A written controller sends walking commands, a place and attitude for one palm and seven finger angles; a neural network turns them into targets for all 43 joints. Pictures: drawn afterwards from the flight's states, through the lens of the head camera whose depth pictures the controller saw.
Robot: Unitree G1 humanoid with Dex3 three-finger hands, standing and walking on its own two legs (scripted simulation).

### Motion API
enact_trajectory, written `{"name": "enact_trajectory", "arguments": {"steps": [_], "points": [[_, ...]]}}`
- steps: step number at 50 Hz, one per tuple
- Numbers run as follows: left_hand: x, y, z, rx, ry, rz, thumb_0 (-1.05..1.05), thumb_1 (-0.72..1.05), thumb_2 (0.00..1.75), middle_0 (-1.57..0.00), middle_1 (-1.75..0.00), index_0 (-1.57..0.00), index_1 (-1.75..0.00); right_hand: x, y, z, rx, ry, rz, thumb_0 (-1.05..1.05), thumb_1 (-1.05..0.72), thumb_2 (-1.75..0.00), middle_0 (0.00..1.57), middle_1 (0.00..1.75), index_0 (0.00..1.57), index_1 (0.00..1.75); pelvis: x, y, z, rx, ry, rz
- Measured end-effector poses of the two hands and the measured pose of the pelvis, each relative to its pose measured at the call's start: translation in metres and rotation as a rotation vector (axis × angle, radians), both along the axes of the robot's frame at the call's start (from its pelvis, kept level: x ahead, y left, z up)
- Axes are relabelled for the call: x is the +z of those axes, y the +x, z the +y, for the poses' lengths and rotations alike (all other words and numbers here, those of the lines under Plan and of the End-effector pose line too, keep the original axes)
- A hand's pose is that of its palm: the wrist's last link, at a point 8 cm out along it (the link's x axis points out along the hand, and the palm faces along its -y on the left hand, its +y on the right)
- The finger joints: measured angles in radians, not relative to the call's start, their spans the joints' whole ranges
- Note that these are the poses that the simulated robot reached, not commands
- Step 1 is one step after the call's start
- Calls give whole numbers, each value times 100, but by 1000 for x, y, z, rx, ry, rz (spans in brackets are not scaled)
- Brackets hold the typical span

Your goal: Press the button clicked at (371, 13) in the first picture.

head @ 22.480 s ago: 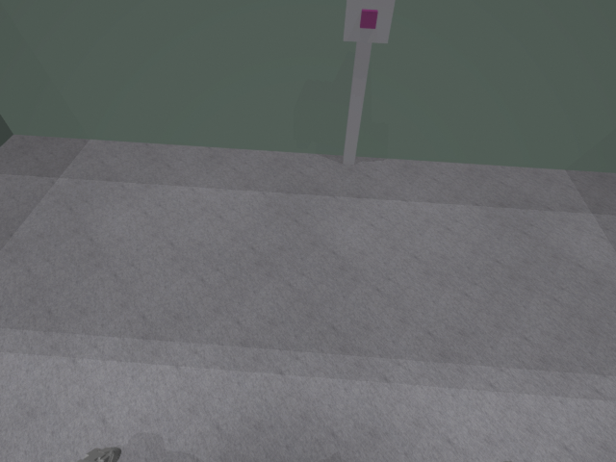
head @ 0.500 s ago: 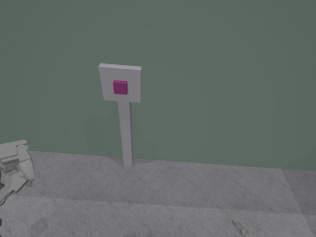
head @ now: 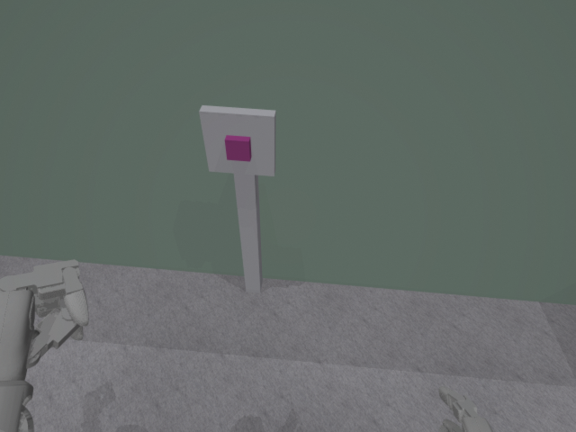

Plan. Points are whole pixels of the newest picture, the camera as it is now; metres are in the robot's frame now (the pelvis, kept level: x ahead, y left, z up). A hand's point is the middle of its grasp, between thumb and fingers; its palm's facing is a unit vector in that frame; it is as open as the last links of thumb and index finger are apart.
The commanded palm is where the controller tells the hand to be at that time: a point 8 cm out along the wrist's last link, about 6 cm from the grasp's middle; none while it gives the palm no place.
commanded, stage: let the arm hang, fingers relaxed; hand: left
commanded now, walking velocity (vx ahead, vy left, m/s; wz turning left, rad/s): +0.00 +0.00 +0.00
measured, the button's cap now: (238, 147) +0.76 +0.17 -0.03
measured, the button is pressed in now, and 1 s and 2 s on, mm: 0 0 0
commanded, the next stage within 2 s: stand and wait in 1.06 s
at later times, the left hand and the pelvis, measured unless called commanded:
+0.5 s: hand out of the picture -0.07 +0.19 -0.16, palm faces +0.05 -0.97 -0.23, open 5.1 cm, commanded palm none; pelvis -0.01 +0.00 +0.01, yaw +2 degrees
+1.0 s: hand out of the picture -0.01 +0.17 -0.17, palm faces +0.05 -0.98 -0.19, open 7.3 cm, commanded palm none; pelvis -0.01 +0.00 +0.01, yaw +1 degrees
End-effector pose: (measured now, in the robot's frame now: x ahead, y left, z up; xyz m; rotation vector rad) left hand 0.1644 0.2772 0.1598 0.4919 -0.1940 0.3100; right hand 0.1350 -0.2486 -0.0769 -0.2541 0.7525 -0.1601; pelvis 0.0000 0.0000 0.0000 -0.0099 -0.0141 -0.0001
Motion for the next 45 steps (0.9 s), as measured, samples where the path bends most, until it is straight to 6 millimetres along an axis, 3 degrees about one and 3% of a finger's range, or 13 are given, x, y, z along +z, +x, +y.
{"name": "enact_trajectory", "arguments": {"steps": [3,5,8,10,11,14,19,25,29,34,45], "points": [[-90,16,10,68,-134,361,0,89,90,-128,-148,-129,-148,-20,4,2,35,30,70,1,-91,-90,20,30,20,30,-5,-4,2,28,20,16],[-157,6,4,116,-235,616,0,90,90,-124,-145,-125,-145,-30,1,5,43,50,112,1,-91,-90,20,30,20,30,-7,-6,-1,34,31,8],[-237,-38,-26,132,-368,973,1,90,90,-117,-138,-118,-138,-36,-15,11,24,78,191,1,-91,-90,20,30,20,30,-4,-6,-5,35,22,-10],[-272,-76,-51,120,-440,1169,1,91,90,-111,-132,-112,-132,-39,-32,14,4,85,256,1,-91,-90,20,30,20,30,-2,-6,-6,30,17,-17],[-281,-91,-52,167,-441,1211,1,90,90,-107,-131,-109,-129,-40,-41,16,-5,85,293,1,-91,-90,20,30,20,30,0,-7,-8,30,13,-18],[-292,-134,-44,238,-471,1340,2,90,90,-97,-125,-99,-118,-44,-73,18,-24,82,415,1,-91,-90,20,30,21,30,4,-9,-11,32,1,-17],[-292,-197,-39,315,-497,1518,2,90,90,-80,-105,-82,-100,-48,-116,7,-68,57,571,0,-94,-90,20,30,21,30,10,-11,-8,33,-6,-12],[-289,-236,-42,363,-516,1631,1,90,90,-60,-78,-61,-76,-52,-152,10,-99,65,678,0,-93,-90,20,30,20,30,12,-11,-3,31,-4,-16],[-290,-237,-48,356,-527,1642,1,90,90,-46,-61,-47,-60,-54,-165,19,-110,89,703,1,-92,-90,20,30,20,30,12,-11,-1,28,-2,-19],[-293,-220,-55,323,-537,1600,1,90,90,-31,-44,-32,-44,-58,-170,35,-113,128,701,1,-91,-90,20,30,20,30,12,-11,0,26,1,-21],[-296,-178,-62,262,-535,1500,1,91,90,-21,-32,-22,-32,-62,-165,55,-122,177,669,1,-92,-90,20,30,20,30,11,-10,1,22,4,-18]]}}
